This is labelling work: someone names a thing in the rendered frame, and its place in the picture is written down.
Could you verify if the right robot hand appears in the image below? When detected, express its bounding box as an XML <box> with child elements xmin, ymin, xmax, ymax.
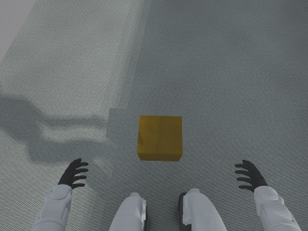
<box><xmin>235</xmin><ymin>160</ymin><xmax>268</xmax><ymax>193</ymax></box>

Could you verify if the right robot shin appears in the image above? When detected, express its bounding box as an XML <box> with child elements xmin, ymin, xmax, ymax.
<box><xmin>182</xmin><ymin>188</ymin><xmax>200</xmax><ymax>224</ymax></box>

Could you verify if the left robot forearm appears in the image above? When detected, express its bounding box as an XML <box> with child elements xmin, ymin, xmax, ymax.
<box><xmin>30</xmin><ymin>184</ymin><xmax>72</xmax><ymax>231</ymax></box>

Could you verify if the robot right foot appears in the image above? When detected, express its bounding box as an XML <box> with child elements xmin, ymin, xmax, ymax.
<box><xmin>178</xmin><ymin>192</ymin><xmax>192</xmax><ymax>231</ymax></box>

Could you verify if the carton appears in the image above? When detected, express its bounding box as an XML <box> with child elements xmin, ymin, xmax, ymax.
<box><xmin>137</xmin><ymin>115</ymin><xmax>183</xmax><ymax>162</ymax></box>

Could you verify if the left robot hand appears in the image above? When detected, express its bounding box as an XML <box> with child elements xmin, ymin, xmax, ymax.
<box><xmin>58</xmin><ymin>158</ymin><xmax>89</xmax><ymax>189</ymax></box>

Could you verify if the right robot forearm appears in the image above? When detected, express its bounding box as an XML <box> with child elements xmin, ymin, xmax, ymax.
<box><xmin>253</xmin><ymin>186</ymin><xmax>301</xmax><ymax>231</ymax></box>

